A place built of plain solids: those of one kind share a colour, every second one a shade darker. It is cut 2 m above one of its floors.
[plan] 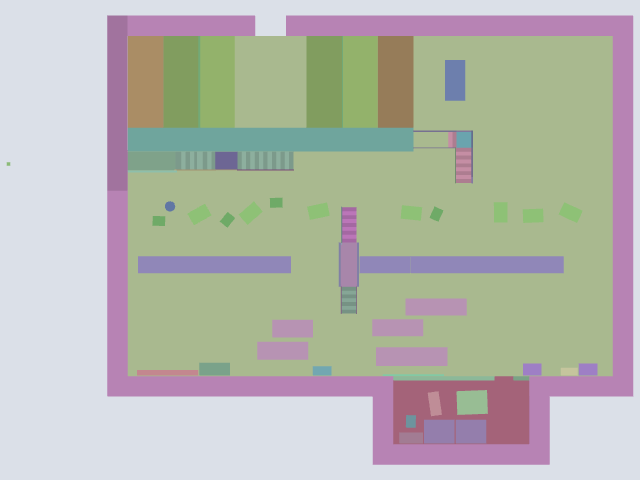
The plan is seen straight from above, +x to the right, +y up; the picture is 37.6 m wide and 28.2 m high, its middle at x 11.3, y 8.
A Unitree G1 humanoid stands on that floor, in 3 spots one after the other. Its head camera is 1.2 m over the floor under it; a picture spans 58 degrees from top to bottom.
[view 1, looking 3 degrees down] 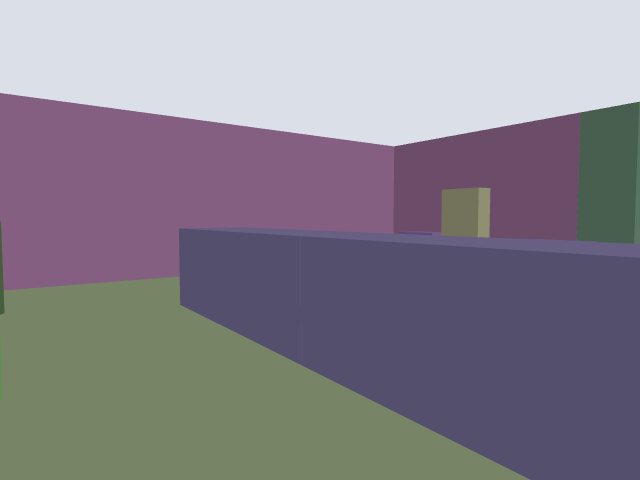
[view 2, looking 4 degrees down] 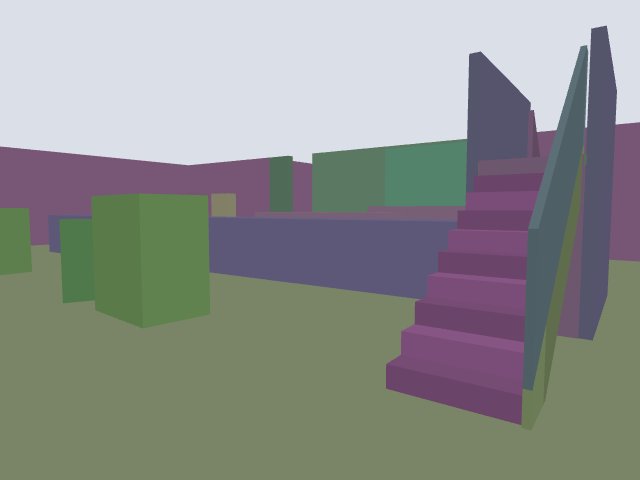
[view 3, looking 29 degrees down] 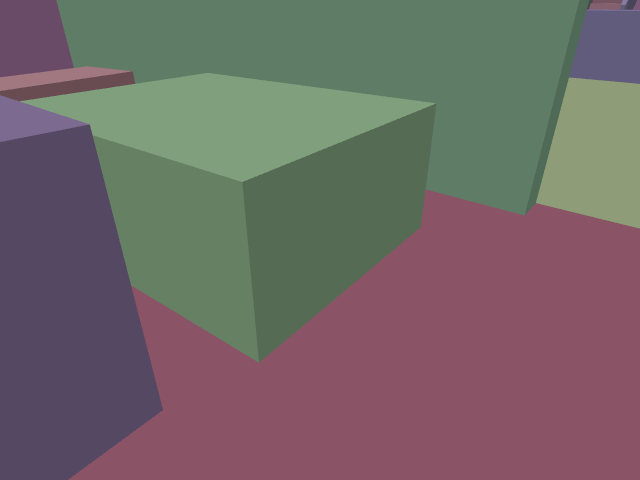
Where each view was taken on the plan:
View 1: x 19.74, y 8.95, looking -36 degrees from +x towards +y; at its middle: conveyor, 3.25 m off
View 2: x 12.14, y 12.47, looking -54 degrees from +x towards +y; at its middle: conveyor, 6.72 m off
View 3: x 22.10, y -3.00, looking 129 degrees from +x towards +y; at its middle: chipheap_chiproom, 1.73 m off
